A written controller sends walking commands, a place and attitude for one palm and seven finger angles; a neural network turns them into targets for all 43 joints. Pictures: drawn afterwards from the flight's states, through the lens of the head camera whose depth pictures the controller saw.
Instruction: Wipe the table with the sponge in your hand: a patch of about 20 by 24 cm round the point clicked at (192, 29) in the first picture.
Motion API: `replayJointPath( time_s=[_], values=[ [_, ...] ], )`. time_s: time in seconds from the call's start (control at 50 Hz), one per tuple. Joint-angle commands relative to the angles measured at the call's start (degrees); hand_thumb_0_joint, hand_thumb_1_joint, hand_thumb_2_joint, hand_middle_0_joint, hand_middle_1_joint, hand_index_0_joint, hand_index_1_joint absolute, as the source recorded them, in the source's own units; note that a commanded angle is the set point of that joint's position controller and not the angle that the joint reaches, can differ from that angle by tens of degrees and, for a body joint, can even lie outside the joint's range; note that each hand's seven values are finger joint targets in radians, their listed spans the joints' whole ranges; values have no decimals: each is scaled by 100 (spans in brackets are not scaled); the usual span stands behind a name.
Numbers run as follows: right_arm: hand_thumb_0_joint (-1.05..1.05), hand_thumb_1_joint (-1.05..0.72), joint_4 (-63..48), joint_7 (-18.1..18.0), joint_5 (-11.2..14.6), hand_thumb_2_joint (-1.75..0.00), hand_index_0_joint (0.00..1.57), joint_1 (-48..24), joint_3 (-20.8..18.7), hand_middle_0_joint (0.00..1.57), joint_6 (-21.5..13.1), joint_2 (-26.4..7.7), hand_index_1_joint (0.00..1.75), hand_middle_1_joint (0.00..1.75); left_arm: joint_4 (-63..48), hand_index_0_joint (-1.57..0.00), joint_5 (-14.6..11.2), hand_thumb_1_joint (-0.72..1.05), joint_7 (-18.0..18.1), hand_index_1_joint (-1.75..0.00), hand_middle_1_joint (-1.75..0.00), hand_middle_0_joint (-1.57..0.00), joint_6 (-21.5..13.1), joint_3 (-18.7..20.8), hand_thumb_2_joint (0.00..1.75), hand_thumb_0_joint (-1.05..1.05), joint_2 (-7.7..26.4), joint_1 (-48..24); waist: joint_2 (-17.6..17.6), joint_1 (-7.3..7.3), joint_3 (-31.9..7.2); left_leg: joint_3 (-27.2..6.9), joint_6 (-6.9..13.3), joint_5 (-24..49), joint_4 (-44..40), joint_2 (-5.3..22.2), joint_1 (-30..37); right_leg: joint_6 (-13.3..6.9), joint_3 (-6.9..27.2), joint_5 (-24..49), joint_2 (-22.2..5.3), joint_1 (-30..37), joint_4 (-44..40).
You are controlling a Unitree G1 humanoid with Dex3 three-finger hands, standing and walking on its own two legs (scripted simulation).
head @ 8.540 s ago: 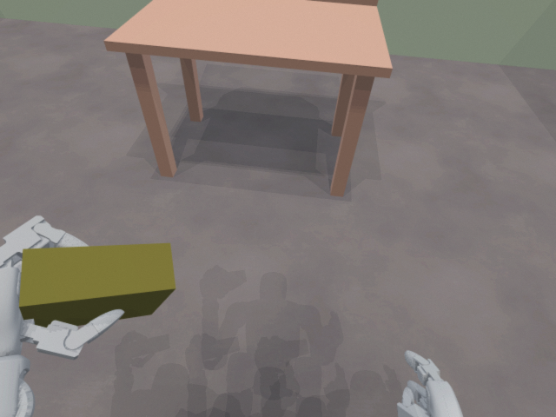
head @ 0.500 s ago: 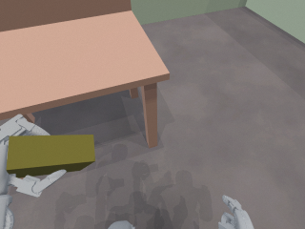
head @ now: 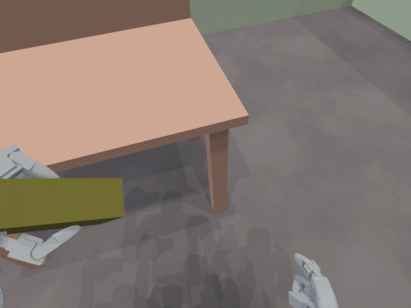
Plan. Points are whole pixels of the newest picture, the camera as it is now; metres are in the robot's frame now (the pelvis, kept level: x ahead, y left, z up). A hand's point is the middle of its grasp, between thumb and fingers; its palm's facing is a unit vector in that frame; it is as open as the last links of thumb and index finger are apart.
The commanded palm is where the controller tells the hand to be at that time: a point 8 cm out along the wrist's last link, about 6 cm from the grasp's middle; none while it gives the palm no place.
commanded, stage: take the last steps up to it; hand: left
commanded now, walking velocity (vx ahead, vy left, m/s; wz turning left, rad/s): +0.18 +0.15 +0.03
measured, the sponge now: (78, 205) +0.23 +0.19 +0.17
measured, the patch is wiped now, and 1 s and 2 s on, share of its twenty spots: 0.00 0.00 0.00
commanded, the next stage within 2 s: come to a stop and stand still in 0.30 s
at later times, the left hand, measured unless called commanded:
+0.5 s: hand (13, 145) +0.32 +0.31 +0.19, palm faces +0.38 -0.81 -0.45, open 9.7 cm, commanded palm +0.25 +0.35 +0.19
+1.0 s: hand (50, 177) +0.27 +0.24 +0.18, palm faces +0.33 -0.84 -0.44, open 9.7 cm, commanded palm +0.22 +0.29 +0.19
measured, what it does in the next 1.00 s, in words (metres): steps on the spot: left foot, then right foot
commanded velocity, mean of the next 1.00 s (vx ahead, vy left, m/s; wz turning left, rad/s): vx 0.03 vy -0.01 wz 0.00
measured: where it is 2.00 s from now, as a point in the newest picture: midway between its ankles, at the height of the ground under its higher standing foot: outside the picture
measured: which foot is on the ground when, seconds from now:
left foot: up 0.00-0.38, down 0.40-0.88, up 0.90-1.00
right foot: down 0.00-0.40, up 0.42-0.82, down 0.84-1.00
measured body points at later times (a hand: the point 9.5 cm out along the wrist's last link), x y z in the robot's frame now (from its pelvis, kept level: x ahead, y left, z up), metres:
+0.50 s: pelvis +0.08 +0.07 +0.01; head +0.12 +0.09 +0.45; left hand +0.29 +0.35 +0.22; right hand +0.26 -0.17 -0.07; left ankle +0.13 +0.17 -0.72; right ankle +0.02 -0.05 -0.67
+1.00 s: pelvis +0.05 +0.02 +0.01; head +0.06 +0.00 +0.46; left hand +0.25 +0.28 +0.20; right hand +0.20 -0.22 -0.09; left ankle +0.07 +0.16 -0.69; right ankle +0.06 -0.04 -0.72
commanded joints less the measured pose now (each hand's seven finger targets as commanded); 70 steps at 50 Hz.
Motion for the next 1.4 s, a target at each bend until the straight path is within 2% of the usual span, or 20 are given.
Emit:
replayJointPath(
  time_s=[0.0, 0.1, 0.24, 0.3, 0.34, 0.36, 0.38, 0.42, 0.46, 0.54, 0.78, 0.82, 0.9, 0.94, 1.0, 1.1, 1.18, 1.24, 1.3, 1.38],
  values=[
    [0, -90, -640, -38, 23, -90, 20, -394, -422, 20, -21, -858, 30, 30, -30, -120, -188, 10, 41, -160, -160, -120, -198, 915, 130, 0, 766, -520, -1863, 7, -823, -1006, -87, -483, 3299, -92, -2376, -706, 3654, 1474, -2406, 1824, -2050],
    [0, -90, -535, -2, -40, -90, 20, -596, -254, 20, 186, -751, 30, 30, -74, -120, -72, 10, -19, -160, -160, -120, -467, 689, 130, 0, 656, -373, -1017, 17, -777, -632, -198, 478, 3007, 78, -2469, -397, 1272, 3806, -1652, 1802, -1516],
    [0, -90, -873, -79, -64, -90, 20, -532, -390, 20, 3, -716, 30, 30, -1384, -120, -49, 10, 220, -160, -160, -120, -457, 888, 130, 0, 1031, -298, -1253, 190, -1262, 150, -51, 658, 42, -132, -1039, -449, 1018, 4357, -1601, 2119, -1232],
    [0, -90, -971, -98, -68, -90, 20, -399, -452, 20, 8, -720, 30, 30, -1574, -120, -58, 10, 263, -160, -160, -120, -389, 979, 130, 0, 1000, -309, -1103, 120, -1314, 265, -39, 1186, -861, -269, -176, -323, 939, 3440, -1492, 1712, -935],
    [0, -90, -961, -162, -23, -90, 20, -244, -542, 20, 35, -829, 30, 30, -1434, -120, -91, 10, 269, -160, -160, -120, -396, 941, 130, 0, 873, -210, -258, -31, -1520, 135, 8, 1714, -1592, -128, 1011, -64, 710, 2284, -1103, 1156, 69],
    [0, -90, -978, -158, -3, -90, 20, -225, -568, 20, 36, -917, 30, 30, -1494, -120, -101, 10, 267, -160, -160, -120, -454, 897, 130, 0, 800, -299, 919, -19, -1625, -709, 327, 2376, -1704, 584, 1687, 155, 393, 360, -503, 292, 1141],
    [0, -90, -1019, -142, 23, -90, 20, -161, -605, 20, 11, -1033, 30, 30, -1504, -120, -124, 10, 264, -160, -160, -120, -503, 869, 130, 0, 805, -369, 1784, 9, -1601, -2292, 941, 3688, -1863, 1695, 1949, 306, 408, -2236, 21, -757, 2317],
    [0, -90, -944, -108, -26, -90, 20, -310, -467, 20, -24, -946, 30, 30, -518, -120, -161, 10, 189, -160, -160, -120, -429, 977, 130, 0, 930, -341, 761, -14, -1050, -2357, 1183, 3025, -2210, 1931, 857, 251, 944, -1948, -54, -934, 3059],
    [0, -90, -867, -67, -38, -90, 20, -212, -457, 20, 5, -941, 30, 30, -865, -120, -152, 10, 128, -160, -160, -120, -357, 945, 130, 0, 896, -413, 563, -30, -1116, -1862, 1064, 3926, -1924, 1695, 1020, 359, 1017, -1280, -127, -957, 2613],
    [0, -90, -962, 79, -74, -90, 20, -289, -290, 20, -116, -858, 30, 30, -1763, -120, -178, 10, -16, -160, -160, -120, -209, 483, 130, 0, 580, -281, 980, 27, -1278, -886, 552, 4136, -1936, 1291, 941, 394, 666, -595, 139, -319, 1389],
    [0, -90, -882, -22, -23, -90, 20, -168, -229, 20, -177, -846, 30, 30, -987, -120, -243, 10, 71, -160, -160, -120, 122, 672, 130, 0, 635, -382, 800, -20, -1190, -886, 409, 2750, -1795, 1385, 691, 389, 533, -171, 354, 825, -1015],
    [0, -90, -908, -12, 29, -90, 20, -221, -227, 20, -134, -828, 30, 30, -827, -120, -195, 10, 49, -160, -160, -120, 140, 606, 130, 0, 595, -383, 369, -23, -1134, -575, 165, 1709, -1454, 1015, 231, 306, 709, 542, 105, 1300, -1709],
    [0, -90, -931, -54, 71, -90, 20, -400, -209, 20, -125, -727, 30, 30, -726, -120, -284, 10, 29, -160, -160, -120, 253, 456, 130, 0, 617, -351, -1373, 66, -889, -538, -162, -250, 597, -185, -444, -440, 2377, 1659, -1329, 620, -2086],
    [0, -90, -844, -97, 31, -90, 20, -547, -125, 20, -88, -687, 30, 30, -829, -120, -251, 10, 80, -160, -160, -120, 206, 579, 130, 0, 738, -403, -799, 66, -896, -753, -155, -336, 1211, -161, -841, -600, 2374, 1936, -1446, 786, -1971],
    [0, -90, -764, -200, 1, -90, 20, -559, -91, 20, -52, -672, 30, 30, -766, -120, -206, 10, 143, -160, -160, -120, 70, 601, 130, 0, 759, -493, -735, 47, -956, -654, -186, -104, 1205, -191, -999, -553, 1821, 2540, -1250, 1247, -1841],
    [0, -90, -844, -299, -49, -90, 20, -466, -154, 20, -23, -744, 30, 30, -690, -120, -185, 10, 197, -160, -160, -120, -49, 718, 130, 0, 786, -364, -617, 172, -1029, -526, -53, -130, -19, -268, -577, -473, 1962, 2204, -1168, 1575, -2001],
    [0, -90, -837, -245, -67, -90, 20, -217, -191, 20, 44, -815, 30, 30, -861, -120, -175, 10, 213, -160, -160, -120, -99, 512, 130, 0, 607, -325, -367, 89, -1295, -525, 37, 738, -1654, -267, 284, -81, 1881, 1323, -881, 1656, -1984],
    [0, -90, -900, -239, -7, -90, 20, -263, -273, 20, 62, -1001, 30, 30, -877, -120, -141, 10, 210, -160, -160, -120, -133, 299, 130, 0, 572, -476, 235, 129, -1221, -1191, 308, 1515, -1991, 516, 616, 390, 1679, 650, -283, 1241, -1741],
    [0, -90, -890, -256, -48, -90, 20, -412, -138, 20, 40, -971, 30, 30, -724, -120, -70, 10, 172, -160, -160, -120, -97, 207, 130, 0, 569, -842, 632, 83, -485, -1279, 321, 61, -2343, 512, -638, 273, 1583, -91, -155, 1323, -1772],
    [0, -90, -876, -252, -56, -90, 20, -314, -140, 20, -10, -954, 30, 30, -337, -120, -14, 10, 140, -160, -160, -120, -68, 175, 130, 0, 562, -1148, 209, 92, -428, -1087, 259, -341, -2214, 275, -802, 226, 1650, -319, -129, 1313, -1937]
  ],
)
